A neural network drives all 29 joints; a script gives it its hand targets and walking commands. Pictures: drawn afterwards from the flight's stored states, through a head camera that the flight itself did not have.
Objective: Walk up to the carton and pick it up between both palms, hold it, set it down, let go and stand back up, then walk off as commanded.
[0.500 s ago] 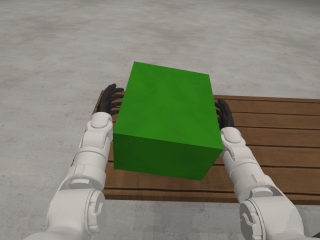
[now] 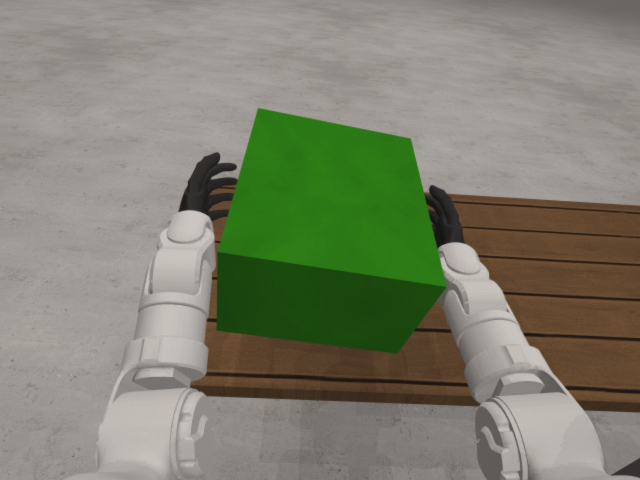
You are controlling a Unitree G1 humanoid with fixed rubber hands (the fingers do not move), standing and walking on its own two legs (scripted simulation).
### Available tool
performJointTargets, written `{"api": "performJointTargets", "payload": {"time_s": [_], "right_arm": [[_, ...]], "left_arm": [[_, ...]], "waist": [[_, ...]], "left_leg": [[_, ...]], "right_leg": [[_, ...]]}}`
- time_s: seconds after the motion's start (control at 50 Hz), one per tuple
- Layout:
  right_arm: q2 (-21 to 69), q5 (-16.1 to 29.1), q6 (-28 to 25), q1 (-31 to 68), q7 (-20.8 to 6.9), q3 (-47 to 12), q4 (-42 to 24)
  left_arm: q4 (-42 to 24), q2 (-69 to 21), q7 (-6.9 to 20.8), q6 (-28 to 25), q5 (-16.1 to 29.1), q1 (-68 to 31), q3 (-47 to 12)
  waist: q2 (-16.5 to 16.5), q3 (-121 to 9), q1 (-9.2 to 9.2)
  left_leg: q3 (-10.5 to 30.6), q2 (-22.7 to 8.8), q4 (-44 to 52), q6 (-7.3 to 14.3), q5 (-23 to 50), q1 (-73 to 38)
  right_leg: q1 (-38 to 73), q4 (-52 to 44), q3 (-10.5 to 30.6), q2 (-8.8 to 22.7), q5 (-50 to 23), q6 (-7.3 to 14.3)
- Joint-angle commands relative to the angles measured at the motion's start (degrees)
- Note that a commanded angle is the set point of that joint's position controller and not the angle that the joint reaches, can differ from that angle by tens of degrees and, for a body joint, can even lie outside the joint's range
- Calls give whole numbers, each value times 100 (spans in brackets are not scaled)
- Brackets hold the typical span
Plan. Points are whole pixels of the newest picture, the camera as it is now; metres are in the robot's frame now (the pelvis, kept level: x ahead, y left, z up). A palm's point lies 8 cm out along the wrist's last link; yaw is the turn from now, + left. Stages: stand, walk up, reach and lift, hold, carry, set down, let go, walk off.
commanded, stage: reach and lift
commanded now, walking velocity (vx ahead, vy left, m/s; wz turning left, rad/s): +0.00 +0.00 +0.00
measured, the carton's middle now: (323, 224) +0.41 +0.03 +0.14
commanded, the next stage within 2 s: hold in 1.04 s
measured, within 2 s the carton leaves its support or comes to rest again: neither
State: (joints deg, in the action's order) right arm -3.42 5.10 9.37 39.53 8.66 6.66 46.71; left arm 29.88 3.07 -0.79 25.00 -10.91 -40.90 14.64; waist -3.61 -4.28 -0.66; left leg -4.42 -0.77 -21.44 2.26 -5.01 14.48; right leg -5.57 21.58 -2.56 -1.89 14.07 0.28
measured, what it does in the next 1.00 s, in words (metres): stands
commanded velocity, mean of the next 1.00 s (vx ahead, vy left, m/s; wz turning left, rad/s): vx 0.00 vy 0.00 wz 0.00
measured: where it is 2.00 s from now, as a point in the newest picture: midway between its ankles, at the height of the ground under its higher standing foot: outside the picture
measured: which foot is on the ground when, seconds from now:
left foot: down 0.00-1.00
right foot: down 0.00-1.00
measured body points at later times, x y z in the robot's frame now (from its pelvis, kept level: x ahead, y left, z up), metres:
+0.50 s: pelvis +0.00 +0.00 +0.00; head -0.04 +0.03 +0.45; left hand +0.39 +0.19 +0.19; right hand +0.40 -0.13 +0.16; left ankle +0.08 +0.10 -0.74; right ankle -0.02 -0.10 -0.74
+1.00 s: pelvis -0.01 +0.00 +0.00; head -0.06 +0.04 +0.45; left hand +0.37 +0.20 +0.20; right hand +0.38 -0.13 +0.17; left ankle +0.08 +0.10 -0.74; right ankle -0.02 -0.10 -0.74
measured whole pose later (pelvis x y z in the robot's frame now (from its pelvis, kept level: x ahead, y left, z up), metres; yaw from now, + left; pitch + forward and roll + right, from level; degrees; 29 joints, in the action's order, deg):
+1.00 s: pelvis -0.01 +0.00 +0.00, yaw +0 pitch -5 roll -1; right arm -3.4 5.1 15.3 39.5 7.8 4.5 39.6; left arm 15.4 2.8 -0.7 35.6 -11.8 -37.7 14.3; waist -3.6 -2.3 -0.2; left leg -4.4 -0.7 -20.6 2.3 -4.5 11.0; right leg -2.1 20.6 -2.6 -1.9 13.4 0.3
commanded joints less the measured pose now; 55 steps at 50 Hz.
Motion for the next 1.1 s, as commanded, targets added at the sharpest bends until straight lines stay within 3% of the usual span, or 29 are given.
{"api": "performJointTargets", "payload": {"time_s": [0.0,0.26,0.42,0.74,1.08], "right_arm": [[2993,168,-336,4905,-668,-1529,-2145],[2891,385,-218,4801,-592,-1745,-2469],[2840,519,-24,4372,-475,-1856,-2710],[2795,450,179,4537,-544,-1607,-2626],[2833,604,390,4530,-537,-1792,-2901]], "left_arm": [[-768,-3804,895,0,199,-2822,-2133],[-1227,-3672,900,344,213,-2544,-2198],[-1750,-3558,1019,581,245,-2348,-2332],[-1978,-3606,1041,843,325,-2789,-2494],[-2291,-3587,980,1115,363,-2749,-2603]], "waist": [[363,-1896,334],[315,-1972,370],[331,-1903,530],[389,-1616,757],[363,-1639,771]], "left_leg": [[359,67,321,-225,546,-2834],[352,85,217,-224,995,-3067],[343,113,161,-244,1253,-3127],[403,30,444,-269,322,-2910],[427,14,480,-237,147,-2946]], "right_leg": [[-856,-914,-106,-55,-474,-190],[-645,-906,-135,-63,-972,-260],[-454,-890,-110,-50,-1368,-291],[-640,-976,-99,12,-571,-234],[-635,-985,-54,27,-531,-235]]}}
